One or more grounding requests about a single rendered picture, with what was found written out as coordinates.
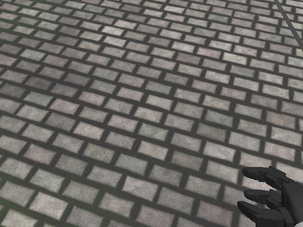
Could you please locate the robot right hand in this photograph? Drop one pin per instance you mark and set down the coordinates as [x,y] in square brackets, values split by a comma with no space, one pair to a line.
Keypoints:
[286,209]

